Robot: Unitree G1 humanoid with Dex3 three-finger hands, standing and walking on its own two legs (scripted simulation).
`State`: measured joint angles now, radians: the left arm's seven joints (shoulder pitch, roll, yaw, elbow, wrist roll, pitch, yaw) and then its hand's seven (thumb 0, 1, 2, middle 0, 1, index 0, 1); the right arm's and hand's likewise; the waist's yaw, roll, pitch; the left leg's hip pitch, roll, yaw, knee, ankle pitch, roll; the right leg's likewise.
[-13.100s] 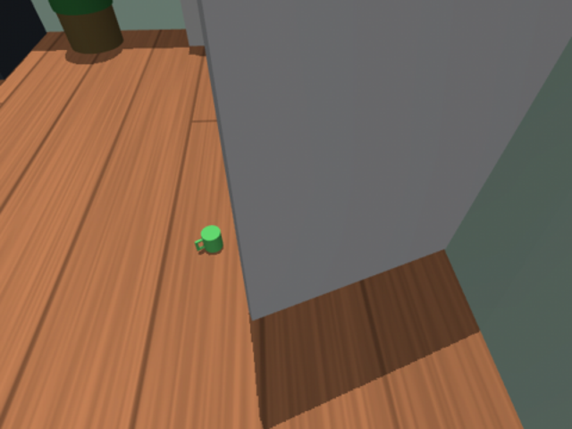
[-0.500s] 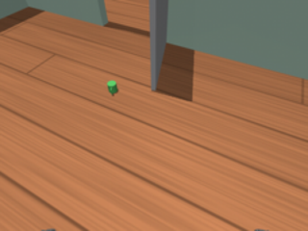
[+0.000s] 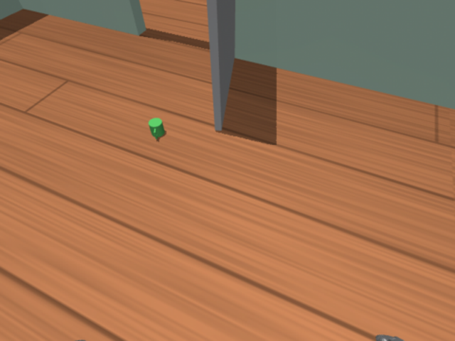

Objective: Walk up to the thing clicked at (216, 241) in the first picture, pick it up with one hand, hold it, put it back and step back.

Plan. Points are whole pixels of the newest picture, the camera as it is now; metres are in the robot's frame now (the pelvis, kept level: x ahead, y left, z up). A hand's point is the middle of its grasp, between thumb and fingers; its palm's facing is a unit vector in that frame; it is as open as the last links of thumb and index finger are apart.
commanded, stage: walk up
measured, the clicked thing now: (156, 129) +1.36 +0.43 -0.73
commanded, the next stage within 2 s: stand in 0.40 s
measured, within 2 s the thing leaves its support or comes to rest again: neither
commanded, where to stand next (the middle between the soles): +0.05 +0.03 m, yaw +5 degrees
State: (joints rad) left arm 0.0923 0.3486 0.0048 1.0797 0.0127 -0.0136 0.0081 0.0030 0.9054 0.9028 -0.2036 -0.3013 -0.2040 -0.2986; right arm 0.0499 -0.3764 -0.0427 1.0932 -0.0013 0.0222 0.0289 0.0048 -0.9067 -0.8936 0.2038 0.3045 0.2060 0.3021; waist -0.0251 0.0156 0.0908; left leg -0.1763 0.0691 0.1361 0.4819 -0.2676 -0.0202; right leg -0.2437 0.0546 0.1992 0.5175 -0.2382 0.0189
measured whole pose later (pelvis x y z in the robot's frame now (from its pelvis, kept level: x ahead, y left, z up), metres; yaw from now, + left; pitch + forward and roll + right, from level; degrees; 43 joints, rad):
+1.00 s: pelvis +0.01 +0.01 +0.01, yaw +4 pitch -3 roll +0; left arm 0.12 0.34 0.00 1.13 0.01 -0.01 0.00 0.00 0.91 0.90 -0.20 -0.30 -0.20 -0.30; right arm 0.08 -0.35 -0.04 1.12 -0.01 0.01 0.02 0.00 -0.91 -0.89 0.20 0.30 0.21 0.30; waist -0.01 0.01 0.05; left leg -0.11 0.04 0.08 0.36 -0.20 -0.01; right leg -0.13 0.01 0.14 0.36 -0.18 0.03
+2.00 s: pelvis +0.01 +0.01 +0.01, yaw +6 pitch -2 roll +0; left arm 0.12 0.35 0.00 1.12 0.01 -0.01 0.00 0.00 0.91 0.90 -0.20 -0.30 -0.20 -0.30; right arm 0.10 -0.35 -0.02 1.13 -0.01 0.00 0.02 0.00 -0.91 -0.89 0.20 0.30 0.21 0.30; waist -0.01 0.01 0.05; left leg -0.11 0.03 0.04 0.34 -0.19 -0.01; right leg -0.12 0.00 0.10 0.34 -0.19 0.03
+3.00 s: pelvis +0.02 +0.01 +0.01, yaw +7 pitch -2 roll +0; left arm 0.12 0.35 0.00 1.11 0.01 -0.01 0.00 0.00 0.91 0.90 -0.20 -0.30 -0.20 -0.30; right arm 0.11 -0.35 -0.02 1.12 -0.01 0.00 0.01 0.00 -0.91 -0.89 0.20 0.30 0.21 0.30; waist 0.00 0.01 0.05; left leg -0.11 0.02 0.03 0.34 -0.20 -0.01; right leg -0.11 -0.01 0.09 0.34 -0.19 0.03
